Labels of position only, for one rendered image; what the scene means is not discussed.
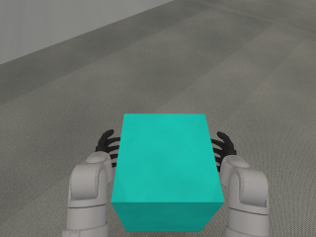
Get robot right hand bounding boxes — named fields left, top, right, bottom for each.
left=210, top=131, right=237, bottom=173

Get carton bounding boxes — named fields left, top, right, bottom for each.
left=111, top=114, right=225, bottom=232

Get robot left hand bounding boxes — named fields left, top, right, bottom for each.
left=95, top=129, right=120, bottom=168

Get robot left forearm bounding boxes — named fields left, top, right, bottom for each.
left=61, top=151, right=114, bottom=237

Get robot right forearm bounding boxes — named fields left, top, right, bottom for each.
left=220, top=155, right=272, bottom=237

